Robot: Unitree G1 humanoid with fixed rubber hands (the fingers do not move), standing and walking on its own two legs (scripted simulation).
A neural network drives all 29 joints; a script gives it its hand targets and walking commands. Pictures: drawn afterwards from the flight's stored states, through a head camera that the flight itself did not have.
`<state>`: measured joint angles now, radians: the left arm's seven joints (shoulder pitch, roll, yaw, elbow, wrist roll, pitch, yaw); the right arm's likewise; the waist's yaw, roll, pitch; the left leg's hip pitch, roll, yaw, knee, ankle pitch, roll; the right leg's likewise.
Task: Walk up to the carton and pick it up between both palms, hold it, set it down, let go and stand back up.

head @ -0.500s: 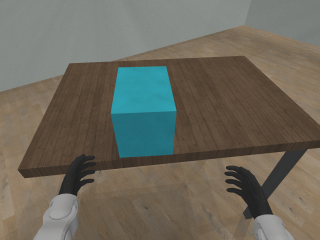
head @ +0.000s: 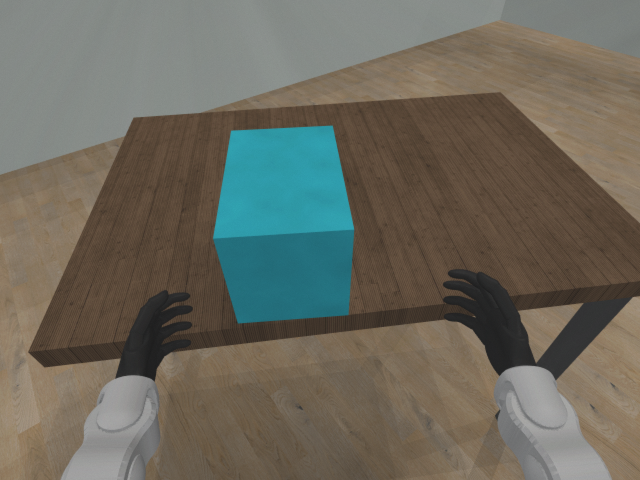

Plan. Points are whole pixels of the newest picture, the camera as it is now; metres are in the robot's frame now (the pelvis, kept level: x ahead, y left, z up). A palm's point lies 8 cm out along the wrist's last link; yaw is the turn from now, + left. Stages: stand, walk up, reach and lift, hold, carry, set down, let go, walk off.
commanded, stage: reach and lift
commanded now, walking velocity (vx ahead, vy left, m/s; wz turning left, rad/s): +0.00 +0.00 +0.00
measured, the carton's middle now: (287, 219) +0.48 +0.05 +0.07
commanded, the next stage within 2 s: none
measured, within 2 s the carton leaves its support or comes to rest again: neither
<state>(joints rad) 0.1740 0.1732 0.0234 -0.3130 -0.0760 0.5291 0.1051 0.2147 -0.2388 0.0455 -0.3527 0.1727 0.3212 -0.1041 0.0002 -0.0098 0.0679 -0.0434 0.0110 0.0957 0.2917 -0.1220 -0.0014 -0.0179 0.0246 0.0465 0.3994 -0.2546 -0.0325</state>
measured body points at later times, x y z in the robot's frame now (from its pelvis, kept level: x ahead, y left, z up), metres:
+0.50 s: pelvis +0.00 +0.00 +0.00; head -0.02 +0.01 +0.45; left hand +0.30 +0.20 +0.15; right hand +0.34 -0.17 +0.16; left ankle +0.03 +0.12 -0.75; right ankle -0.01 -0.10 -0.75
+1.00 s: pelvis +0.00 +0.00 +0.00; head +0.00 +0.01 +0.45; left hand +0.39 +0.20 +0.18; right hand +0.42 -0.14 +0.19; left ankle +0.03 +0.12 -0.75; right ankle -0.01 -0.10 -0.75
